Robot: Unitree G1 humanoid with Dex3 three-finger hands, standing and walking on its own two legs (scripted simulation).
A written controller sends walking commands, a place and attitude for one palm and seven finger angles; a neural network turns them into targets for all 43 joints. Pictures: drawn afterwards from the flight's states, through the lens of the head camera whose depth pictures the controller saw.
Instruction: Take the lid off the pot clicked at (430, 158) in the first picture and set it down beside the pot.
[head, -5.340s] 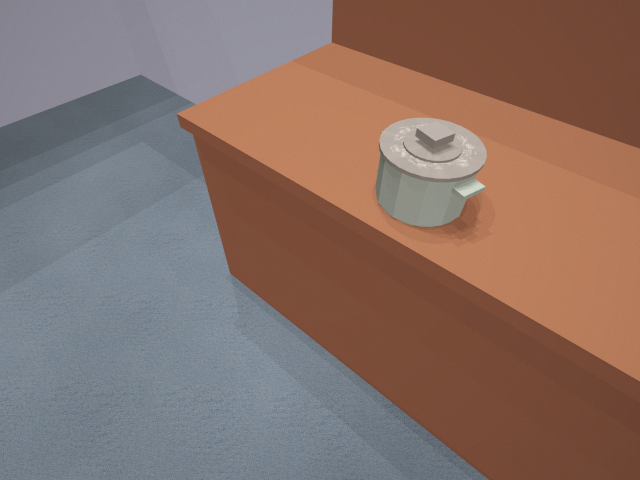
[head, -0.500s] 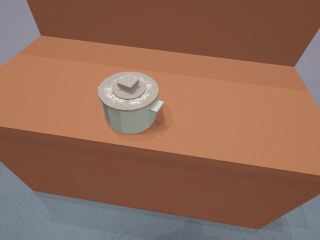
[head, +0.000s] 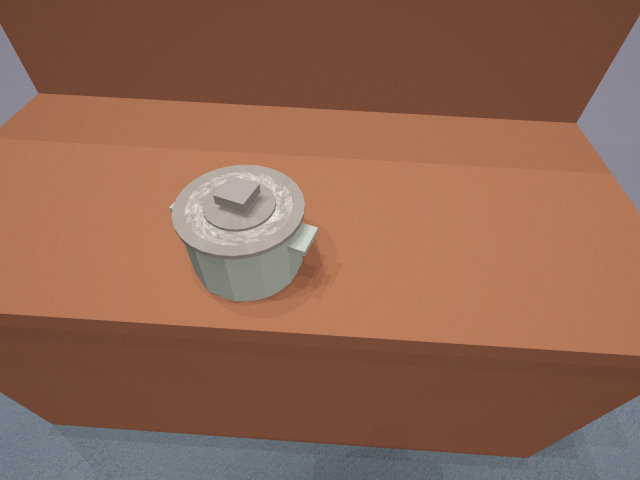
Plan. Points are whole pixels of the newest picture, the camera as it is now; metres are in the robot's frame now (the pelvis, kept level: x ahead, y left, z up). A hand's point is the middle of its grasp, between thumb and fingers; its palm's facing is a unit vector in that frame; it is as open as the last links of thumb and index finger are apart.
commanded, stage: come to a stop and stand still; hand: left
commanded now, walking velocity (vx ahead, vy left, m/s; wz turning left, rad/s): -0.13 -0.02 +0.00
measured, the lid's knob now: (237, 193) +0.47 +0.16 +0.10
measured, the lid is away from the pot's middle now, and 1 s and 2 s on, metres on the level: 0.00 0.00 0.00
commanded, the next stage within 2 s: look again from close up in 0.86 s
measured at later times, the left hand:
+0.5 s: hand out of the picture -0.05 +0.17 -0.18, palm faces +0.06 -0.98 -0.20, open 7.4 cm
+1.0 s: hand out of the picture -0.09 +0.15 -0.18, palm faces +0.06 -0.99 -0.13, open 7.4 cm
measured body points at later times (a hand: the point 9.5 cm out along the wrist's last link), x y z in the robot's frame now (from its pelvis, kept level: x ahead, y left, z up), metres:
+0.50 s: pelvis -0.04 +0.00 +0.00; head -0.05 +0.00 +0.45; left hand -0.05 +0.22 -0.16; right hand +0.00 -0.24 -0.15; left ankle -0.04 +0.04 -0.73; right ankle -0.02 -0.13 -0.73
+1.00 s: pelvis -0.06 +0.00 +0.00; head -0.06 +0.02 +0.45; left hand -0.09 +0.20 -0.17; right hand -0.07 -0.22 -0.15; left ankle -0.04 +0.04 -0.73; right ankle -0.02 -0.13 -0.73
